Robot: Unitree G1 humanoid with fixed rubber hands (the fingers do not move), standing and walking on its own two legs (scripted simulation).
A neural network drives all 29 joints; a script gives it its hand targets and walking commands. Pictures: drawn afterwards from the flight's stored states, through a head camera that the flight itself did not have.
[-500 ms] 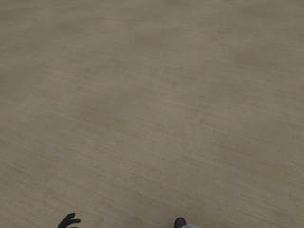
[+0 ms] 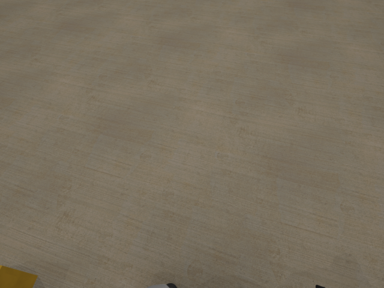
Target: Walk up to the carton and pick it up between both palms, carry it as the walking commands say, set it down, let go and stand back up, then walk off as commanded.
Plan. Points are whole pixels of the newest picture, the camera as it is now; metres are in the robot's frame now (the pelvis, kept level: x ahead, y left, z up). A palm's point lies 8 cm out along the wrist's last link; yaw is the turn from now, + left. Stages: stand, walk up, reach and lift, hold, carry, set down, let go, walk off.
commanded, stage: walk off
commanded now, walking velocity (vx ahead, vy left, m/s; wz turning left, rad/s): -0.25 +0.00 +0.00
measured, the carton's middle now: out of the picture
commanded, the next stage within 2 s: none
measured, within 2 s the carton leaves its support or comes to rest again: neither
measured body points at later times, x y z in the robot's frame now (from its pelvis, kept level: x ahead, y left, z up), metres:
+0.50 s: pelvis -0.16 +0.01 +0.00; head -0.12 +0.03 +0.44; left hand -0.09 +0.29 -0.15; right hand -0.09 -0.26 -0.13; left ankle -0.20 +0.12 -0.74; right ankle -0.06 -0.12 -0.73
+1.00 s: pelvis -0.32 -0.01 +0.00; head -0.28 -0.02 +0.44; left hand -0.25 +0.27 -0.14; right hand -0.24 -0.28 -0.15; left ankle -0.20 +0.12 -0.73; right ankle -0.36 -0.12 -0.74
